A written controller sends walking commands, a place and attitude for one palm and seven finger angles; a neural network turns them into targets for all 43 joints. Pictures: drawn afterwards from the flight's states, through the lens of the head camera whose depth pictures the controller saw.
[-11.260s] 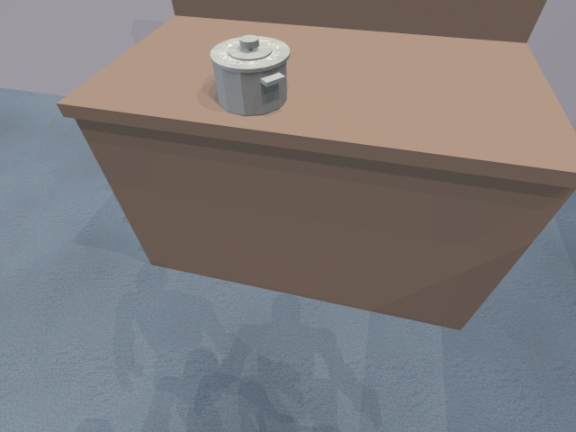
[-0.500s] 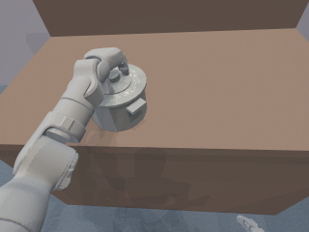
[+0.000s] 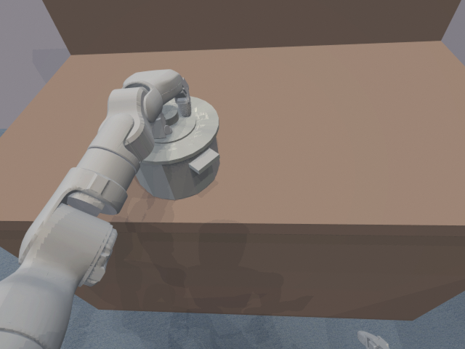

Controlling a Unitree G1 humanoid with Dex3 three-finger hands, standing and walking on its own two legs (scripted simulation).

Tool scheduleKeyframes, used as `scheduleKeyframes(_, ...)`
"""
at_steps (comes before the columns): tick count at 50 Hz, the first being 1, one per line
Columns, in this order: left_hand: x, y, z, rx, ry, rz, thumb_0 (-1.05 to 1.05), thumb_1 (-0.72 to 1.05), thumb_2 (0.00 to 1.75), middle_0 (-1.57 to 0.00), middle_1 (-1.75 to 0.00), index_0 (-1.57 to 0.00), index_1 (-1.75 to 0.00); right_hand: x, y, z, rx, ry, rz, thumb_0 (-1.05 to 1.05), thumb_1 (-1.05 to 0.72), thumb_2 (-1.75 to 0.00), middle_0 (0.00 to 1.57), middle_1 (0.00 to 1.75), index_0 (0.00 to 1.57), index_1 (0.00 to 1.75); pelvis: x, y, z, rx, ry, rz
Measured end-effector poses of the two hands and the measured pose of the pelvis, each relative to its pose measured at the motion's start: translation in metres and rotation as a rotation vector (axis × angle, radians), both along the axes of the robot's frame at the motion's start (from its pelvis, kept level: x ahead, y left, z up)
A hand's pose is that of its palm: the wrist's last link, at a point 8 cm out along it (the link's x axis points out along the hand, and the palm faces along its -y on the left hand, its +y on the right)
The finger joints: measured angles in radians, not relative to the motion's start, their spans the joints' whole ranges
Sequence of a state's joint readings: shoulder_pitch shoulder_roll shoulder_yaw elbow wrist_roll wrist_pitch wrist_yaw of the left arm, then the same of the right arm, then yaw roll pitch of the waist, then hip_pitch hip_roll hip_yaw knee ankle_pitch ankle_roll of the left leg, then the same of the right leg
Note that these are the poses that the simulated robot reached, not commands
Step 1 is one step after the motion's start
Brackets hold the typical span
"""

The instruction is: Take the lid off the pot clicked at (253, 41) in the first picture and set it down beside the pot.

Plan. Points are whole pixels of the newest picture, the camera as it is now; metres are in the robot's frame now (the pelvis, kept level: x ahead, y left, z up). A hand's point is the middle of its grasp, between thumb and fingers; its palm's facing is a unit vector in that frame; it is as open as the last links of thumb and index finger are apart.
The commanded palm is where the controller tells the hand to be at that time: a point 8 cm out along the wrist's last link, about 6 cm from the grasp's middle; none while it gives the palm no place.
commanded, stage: close the fingers and squeeze the knob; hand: left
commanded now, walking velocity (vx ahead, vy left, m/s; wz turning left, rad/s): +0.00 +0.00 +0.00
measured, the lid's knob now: (166, 115) +0.49 +0.11 +0.15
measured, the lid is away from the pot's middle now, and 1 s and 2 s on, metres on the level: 0.01 0.00 0.01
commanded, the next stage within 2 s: lift the lid straight up in 0.80 s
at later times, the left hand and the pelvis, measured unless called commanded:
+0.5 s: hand (161, 121) +0.45 +0.11 +0.17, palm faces -0.30 -0.03 -0.95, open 7.2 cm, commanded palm +0.44 +0.12 +0.23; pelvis +0.00 +0.00 +0.00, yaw +1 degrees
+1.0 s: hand (161, 119) +0.46 +0.11 +0.17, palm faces -0.32 -0.03 -0.95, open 7.1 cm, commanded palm +0.45 +0.11 +0.24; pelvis -0.01 +0.00 +0.00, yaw +0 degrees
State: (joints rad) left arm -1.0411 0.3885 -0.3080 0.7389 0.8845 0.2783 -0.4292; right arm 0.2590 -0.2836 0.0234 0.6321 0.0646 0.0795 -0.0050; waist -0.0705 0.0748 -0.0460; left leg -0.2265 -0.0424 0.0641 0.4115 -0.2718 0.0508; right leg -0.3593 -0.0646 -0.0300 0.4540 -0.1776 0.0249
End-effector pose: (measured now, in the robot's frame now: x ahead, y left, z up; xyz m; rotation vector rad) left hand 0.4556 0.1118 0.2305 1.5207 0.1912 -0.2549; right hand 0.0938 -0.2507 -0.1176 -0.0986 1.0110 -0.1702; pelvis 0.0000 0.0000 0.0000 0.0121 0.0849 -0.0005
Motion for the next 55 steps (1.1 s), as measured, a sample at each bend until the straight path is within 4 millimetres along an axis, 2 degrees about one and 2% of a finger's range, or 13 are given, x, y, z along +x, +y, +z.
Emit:
scheduleKeyframes(11, -0.006, 0.001, -0.001, 0.012, 0.002, 0.007, -0.01, 0.21, 0.97, -0.64, -0.86, -0.72, -0.90, 0.012, 0.002, 0.002, 0.004, -0.023, 0.020, 0.01, -0.91, -0.90, 0.20, 0.30, 0.20, 0.30, 0.000, 0.000, 0.000, 0.000, -0.005, 0.008)
scheduleKeyframes(22, -0.005, 0.001, 0.000, 0.006, 0.013, 0.013, 0.00, 0.22, 0.95, -0.63, -0.86, -0.72, -0.90, 0.018, 0.004, 0.003, 0.004, -0.037, 0.032, 0.01, -0.91, -0.90, 0.20, 0.30, 0.20, 0.30, -0.001, -0.001, 0.000, 0.000, -0.006, 0.010)
scheduleKeyframes(45, -0.001, 0.000, 0.001, 0.010, 0.032, 0.022, 0.01, 0.19, 0.95, -0.65, -0.88, -0.75, -0.91, -0.015, -0.005, -0.002, -0.022, 0.022, -0.011, 0.01, -0.91, -0.90, 0.20, 0.30, 0.20, 0.30, -0.006, -0.002, 0.000, 0.002, -0.004, 0.002)
scheduleKeyframes(55, 0.000, 0.000, 0.002, 0.011, 0.044, 0.013, 0.00, 0.18, 0.94, -0.65, -0.88, -0.76, -0.90, -0.019, -0.005, -0.002, -0.026, 0.010, -0.021, 0.01, -0.91, -0.90, 0.20, 0.30, 0.20, 0.30, -0.006, -0.001, 0.000, 0.002, -0.008, 0.000)
